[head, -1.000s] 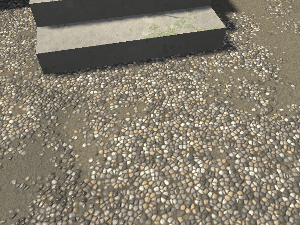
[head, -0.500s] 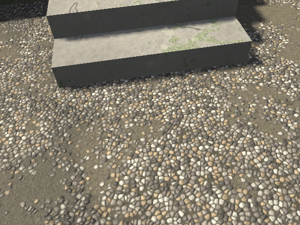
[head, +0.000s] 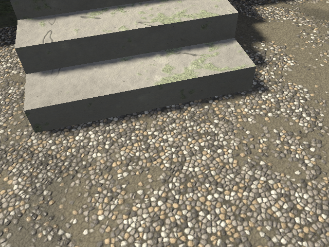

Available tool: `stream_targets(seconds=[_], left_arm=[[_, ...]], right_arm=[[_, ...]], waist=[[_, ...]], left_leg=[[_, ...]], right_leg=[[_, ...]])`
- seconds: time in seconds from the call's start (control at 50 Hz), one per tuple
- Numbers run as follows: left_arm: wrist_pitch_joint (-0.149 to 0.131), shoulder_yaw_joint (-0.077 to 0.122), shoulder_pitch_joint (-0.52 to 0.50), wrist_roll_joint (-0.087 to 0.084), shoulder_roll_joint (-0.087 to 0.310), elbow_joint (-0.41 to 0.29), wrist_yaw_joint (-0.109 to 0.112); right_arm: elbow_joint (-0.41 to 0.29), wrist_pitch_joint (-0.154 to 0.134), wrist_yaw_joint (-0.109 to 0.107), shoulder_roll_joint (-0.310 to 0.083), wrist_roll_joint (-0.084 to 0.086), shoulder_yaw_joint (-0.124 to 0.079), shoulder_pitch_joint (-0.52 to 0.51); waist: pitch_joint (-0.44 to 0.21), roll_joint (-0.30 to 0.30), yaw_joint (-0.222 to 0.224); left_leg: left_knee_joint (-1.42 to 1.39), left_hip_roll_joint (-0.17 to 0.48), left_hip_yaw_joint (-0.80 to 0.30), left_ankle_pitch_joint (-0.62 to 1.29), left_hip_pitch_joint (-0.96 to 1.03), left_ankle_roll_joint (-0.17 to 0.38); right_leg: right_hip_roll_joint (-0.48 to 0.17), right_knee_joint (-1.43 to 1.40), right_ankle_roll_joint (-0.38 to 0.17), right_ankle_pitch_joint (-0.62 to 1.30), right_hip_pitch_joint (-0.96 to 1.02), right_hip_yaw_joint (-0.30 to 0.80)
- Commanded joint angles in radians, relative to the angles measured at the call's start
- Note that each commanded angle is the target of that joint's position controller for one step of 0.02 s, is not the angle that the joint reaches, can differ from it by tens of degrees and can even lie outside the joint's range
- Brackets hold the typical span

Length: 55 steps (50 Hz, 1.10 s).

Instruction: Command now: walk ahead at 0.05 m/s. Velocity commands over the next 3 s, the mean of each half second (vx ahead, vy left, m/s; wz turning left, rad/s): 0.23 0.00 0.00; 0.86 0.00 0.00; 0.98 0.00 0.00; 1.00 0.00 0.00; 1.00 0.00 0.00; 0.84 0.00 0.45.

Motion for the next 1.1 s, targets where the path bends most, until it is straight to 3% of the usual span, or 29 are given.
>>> stream_targets(seconds=[0.02, 0.04, 0.08, 0.14, 0.24, 0.26, 0.3, 0.36, 0.38, 0.44, 0.5, 0.56, 0.58, 0.6, 0.62, 0.64, 0.66, 0.68, 0.7, 0.74, 0.8, 0.88, 0.94, 1.0, 1.02, 1.04, 1.06, 1.08, 1.1], left_arm=[[0.007, 0.024, 0.161, 0.013, 0.109, 0.018, 0.003], [-0.002, 0.033, 0.121, 0.000, 0.141, 0.033, 0.002], [-0.029, 0.027, 0.046, -0.003, 0.096, 0.030, 0.000], [-0.054, 0.029, 0.038, -0.015, 0.075, 0.039, -0.004], [-0.051, 0.031, 0.117, -0.019, 0.067, 0.070, 0.002], [-0.051, 0.041, 0.157, -0.025, 0.092, 0.082, 0.003], [-0.063, 0.057, 0.207, -0.042, 0.137, 0.077, -0.002], [-0.104, 0.088, 0.226, -0.054, 0.203, 0.085, -0.007], [-0.114, 0.084, 0.230, -0.045, 0.172, 0.076, -0.008], [-0.121, 0.078, 0.172, -0.061, 0.151, 0.034, -0.021], [-0.106, 0.084, 0.147, -0.060, 0.179, 0.018, -0.031], [-0.107, 0.080, 0.119, -0.061, 0.182, 0.000, -0.039], [-0.115, 0.068, 0.050, -0.045, 0.150, -0.024, -0.043], [-0.131, 0.036, -0.043, -0.015, 0.039, -0.082, -0.047], [-0.162, 0.029, -0.003, -0.061, -0.006, -0.121, -0.046], [-0.180, 0.029, -0.063, -0.098, 0.052, -0.150, -0.053], [-0.183, 0.024, -0.105, -0.088, 0.074, -0.167, -0.061], [-0.176, 0.024, -0.079, -0.063, 0.072, -0.155, -0.061], [-0.165, 0.028, -0.066, -0.044, 0.076, -0.154, -0.061], [-0.132, 0.023, -0.038, -0.046, 0.060, -0.147, -0.072], [-0.120, 0.019, -0.176, -0.031, 0.079, -0.207, -0.066], [-0.139, 0.005, -0.365, -0.053, 0.052, -0.280, -0.092], [-0.147, 0.006, -0.449, -0.065, 0.061, -0.319, -0.122], [-0.144, 0.030, -0.417, -0.072, 0.121, -0.350, -0.130], [-0.134, 0.051, -0.295, -0.078, 0.169, -0.329, -0.121], [-0.120, 0.076, -0.053, -0.084, 0.219, -0.263, -0.105], [-0.103, 0.091, 0.200, -0.070, 0.279, -0.192, -0.085], [-0.121, 0.102, 0.258, -0.040, 0.334, -0.158, -0.096], [-0.121, 0.086, 0.316, -0.030, 0.224, -0.115, -0.085]], right_arm=[[-0.041, 0.004, -0.017, -0.099, 0.021, -0.019, -0.025], [-0.034, 0.010, -0.025, -0.093, 0.020, -0.026, 0.019], [-0.014, 0.016, -0.034, -0.080, -0.002, -0.026, 0.035], [0.021, 0.024, -0.033, -0.068, -0.015, -0.025, 0.061], [0.034, 0.016, -0.029, -0.068, 0.001, -0.025, 0.014], [0.048, 0.015, -0.030, -0.090, 0.009, -0.033, 0.040], [0.031, -0.002, -0.023, -0.115, 0.034, -0.046, 0.020], [-0.037, -0.060, 0.006, -0.047, 0.050, -0.033, -0.123], [-0.042, -0.068, 0.014, -0.080, 0.045, -0.042, -0.137], [-0.046, -0.081, 0.023, -0.066, 0.052, -0.038, -0.114], [-0.027, -0.083, 0.031, -0.050, 0.043, -0.034, -0.099], [0.048, -0.068, 0.019, -0.085, 0.048, -0.057, 0.108], [0.097, -0.067, 0.011, -0.142, 0.052, -0.086, 0.303], [0.127, -0.068, 0.005, -0.268, 0.034, -0.111, 0.487], [0.102, -0.089, 0.021, -0.244, 0.014, -0.089, 0.445], [0.081, -0.100, 0.030, -0.182, 0.015, -0.066, 0.330], [0.057, -0.104, 0.041, -0.122, 0.011, -0.046, 0.264], [0.046, -0.096, 0.050, -0.114, 0.009, -0.037, 0.209], [0.039, -0.087, 0.054, -0.097, 0.002, -0.030, 0.167], [0.044, -0.076, 0.047, -0.057, -0.003, -0.011, 0.163], [0.049, -0.080, 0.020, -0.077, 0.001, -0.008, 0.202], [0.061, -0.089, -0.008, -0.101, 0.021, -0.007, 0.314], [0.064, -0.075, -0.012, -0.112, 0.024, -0.009, 0.367], [0.063, -0.057, -0.014, -0.167, -0.012, -0.027, 0.388], [0.066, -0.043, -0.016, -0.187, -0.029, -0.035, 0.382], [0.055, -0.027, -0.016, -0.204, -0.038, -0.041, 0.328], [0.013, -0.029, -0.016, -0.168, -0.042, -0.029, 0.285], [-0.004, -0.066, 0.020, 0.060, -0.010, 0.025, 0.463], [-0.011, -0.111, 0.025, -0.079, 0.047, -0.006, 0.331]], waist=[[0.082, 0.009, 0.046], [0.106, -0.130, -0.011], [0.100, -0.195, -0.034], [0.065, -0.094, -0.036], [0.058, 0.034, 0.016], [0.009, 0.029, 0.025], [0.064, 0.016, 0.050], [0.106, -0.171, 0.075], [0.086, -0.126, 0.078], [0.074, -0.087, 0.039], [0.083, -0.117, 0.018], [0.055, -0.090, -0.086], [-0.015, -0.028, -0.194], [-0.083, 0.278, -0.261], [-0.118, 0.371, -0.179], [-0.007, 0.214, -0.136], [0.024, 0.129, -0.113], [0.035, 0.059, -0.066], [0.057, 0.066, -0.028], [0.099, 0.091, 0.011], [0.159, 0.046, -0.006], [0.177, 0.042, -0.053], [0.190, 0.054, -0.056], [0.085, 0.177, 0.016], [0.003, 0.234, 0.093], [-0.114, 0.261, 0.222], [-0.277, 0.194, 0.303], [-0.488, -0.232, 0.134], [-0.481, -0.227, 0.216]], left_leg=[[-0.173, 0.164, -0.195, -0.508, -0.176, -0.007], [-0.107, 0.092, -0.102, -0.374, -0.033, -0.030], [0.002, 0.073, -0.072, -0.196, 0.142, -0.044], [-0.014, 0.096, -0.089, -0.152, 0.174, -0.032], [-0.074, 0.118, -0.124, -0.226, 0.073, -0.006], [-0.038, 0.091, -0.100, -0.383, 0.077, 0.006], [-0.010, 0.115, -0.139, -0.645, -0.050, 0.037], [0.244, 0.113, -0.067, -0.225, -0.309, 0.019], [0.352, 0.147, -0.110, -0.245, -0.383, 0.027], [0.316, 0.181, -0.107, -0.251, -0.376, 0.028], [0.171, 0.108, 0.018, -0.201, -0.082, -0.016], [0.123, 0.041, 0.085, -0.163, 0.298, -0.022], [0.103, 0.097, -0.014, -0.204, 0.529, 0.011], [-0.018, 0.344, -0.402, -0.445, 0.658, 0.085], [-0.239, 0.491, -0.928, -0.726, 0.700, 0.224], [-0.251, 0.521, -0.891, -0.791, 0.647, 0.220], [-0.222, 0.477, -0.753, -0.683, 0.584, 0.188], [-0.224, 0.425, -0.616, -0.561, 0.485, 0.163], [-0.236, 0.375, -0.513, -0.476, 0.378, 0.139], [-0.272, 0.315, -0.381, -0.363, 0.244, 0.119], [-0.346, 0.270, -0.242, -0.127, 0.163, 0.120], [-0.448, 0.261, -0.130, 0.040, 0.213, 0.093], [-0.417, 0.283, -0.072, 0.207, 0.394, 0.077], [-0.205, 0.331, -0.058, 0.902, 0.578, 0.060], [-0.039, 0.347, -0.061, 1.110, 0.606, 0.056], [0.232, 0.338, -0.036, 1.200, 0.519, 0.040], [0.581, 0.297, -0.060, 0.887, 0.178, 0.031], [0.990, 0.065, -0.185, -0.220, -0.278, -0.012], [1.072, 0.058, -0.290, -0.321, -0.355, 0.034]], right_leg=[[-0.052, -0.226, -0.072, -0.088, 0.139, 0.053], [-0.050, -0.297, -0.092, -0.301, -0.047, 0.084], [-0.051, -0.403, -0.066, -0.388, -0.159, 0.107], [-0.030, -0.352, -0.036, -0.260, -0.106, 0.073], [0.013, -0.252, -0.036, -0.068, 0.039, 0.010], [0.028, -0.231, -0.057, -0.211, 0.062, -0.003], [-0.037, -0.278, -0.131, -0.504, 0.047, 0.096], [-0.313, -0.504, -0.251, -0.442, 0.284, 0.447], [-0.343, -0.515, -0.256, -0.393, 0.338, 0.476], [-0.280, -0.509, -0.191, -0.293, 0.350, 0.335], [-0.173, -0.477, -0.160, -0.237, 0.147, 0.150], [-0.123, -0.309, -0.148, -0.160, -0.088, 0.067], [-0.083, -0.046, -0.115, 0.040, -0.218, 0.009], [0.000, 0.475, -0.061, -0.041, -0.426, -0.087], [0.104, 0.730, -0.078, -0.173, -0.681, 0.053], [0.000, 0.847, -0.116, -0.099, -0.839, 0.100], [-0.037, 0.856, -0.133, -0.011, -0.854, 0.076], [-0.086, 0.807, -0.124, 0.069, -0.785, 0.059], [-0.114, 0.742, -0.114, 0.124, -0.717, 0.053], [-0.131, 0.701, -0.087, 0.182, -0.657, 0.028], [-0.108, 0.473, -0.043, 0.317, -0.625, -0.024], [-0.044, 0.112, -0.053, 0.511, -0.436, -0.091], [0.007, -0.070, -0.078, 0.487, -0.389, -0.115], [0.110, -0.076, -0.119, 0.314, -0.240, -0.173], [0.136, -0.052, -0.144, 0.238, -0.107, -0.175], [0.136, -0.059, -0.175, 0.225, 0.170, -0.165], [-0.036, 0.043, -0.211, 0.066, 0.611, 0.054], [-0.313, -0.113, -0.411, -0.469, 1.009, 0.682], [-0.285, -0.346, -0.349, -0.545, 0.967, 0.868]])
